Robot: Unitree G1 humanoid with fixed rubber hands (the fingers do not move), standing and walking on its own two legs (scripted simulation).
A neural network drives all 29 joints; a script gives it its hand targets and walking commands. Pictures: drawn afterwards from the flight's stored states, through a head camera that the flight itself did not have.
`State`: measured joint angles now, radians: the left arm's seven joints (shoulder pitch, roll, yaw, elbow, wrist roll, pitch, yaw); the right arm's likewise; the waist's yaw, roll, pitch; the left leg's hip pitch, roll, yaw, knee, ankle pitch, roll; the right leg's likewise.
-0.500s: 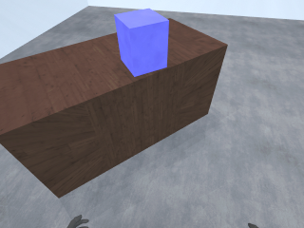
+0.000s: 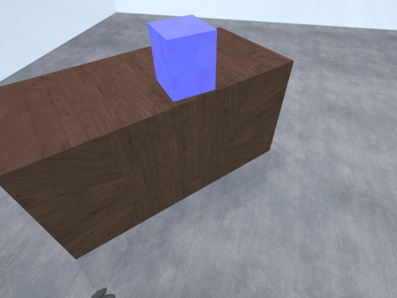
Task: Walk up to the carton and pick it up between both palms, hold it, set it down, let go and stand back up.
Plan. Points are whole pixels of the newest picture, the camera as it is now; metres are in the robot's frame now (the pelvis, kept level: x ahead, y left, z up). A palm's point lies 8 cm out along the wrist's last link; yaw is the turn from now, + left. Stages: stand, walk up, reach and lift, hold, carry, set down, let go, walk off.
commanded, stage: stand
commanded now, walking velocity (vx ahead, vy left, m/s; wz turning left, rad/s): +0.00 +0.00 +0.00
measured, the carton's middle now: (183, 57) +1.03 +0.10 +0.03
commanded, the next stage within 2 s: none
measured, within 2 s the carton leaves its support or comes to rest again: neither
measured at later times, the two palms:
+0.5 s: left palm out of the picture +0.11 +0.25 -0.11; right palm out of the picture +0.10 -0.28 -0.11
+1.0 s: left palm out of the picture +0.10 +0.25 -0.10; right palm out of the picture +0.10 -0.27 -0.11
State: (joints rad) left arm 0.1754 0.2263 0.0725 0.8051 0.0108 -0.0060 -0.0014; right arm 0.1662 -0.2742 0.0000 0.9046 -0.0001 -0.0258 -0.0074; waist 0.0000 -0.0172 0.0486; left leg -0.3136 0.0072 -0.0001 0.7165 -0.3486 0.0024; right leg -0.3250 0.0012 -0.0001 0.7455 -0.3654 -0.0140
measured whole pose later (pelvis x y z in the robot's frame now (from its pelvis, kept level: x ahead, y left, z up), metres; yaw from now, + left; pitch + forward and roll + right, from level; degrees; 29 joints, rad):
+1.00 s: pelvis -0.01 -0.01 +0.01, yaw +0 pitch -2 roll +2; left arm 0.14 0.23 0.07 0.90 0.01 -0.01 0.00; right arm 0.12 -0.28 0.00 0.97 0.00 -0.03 -0.01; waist 0.00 -0.03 0.05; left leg -0.30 0.01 0.00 0.62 -0.28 -0.01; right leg -0.32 0.00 0.00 0.68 -0.32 -0.03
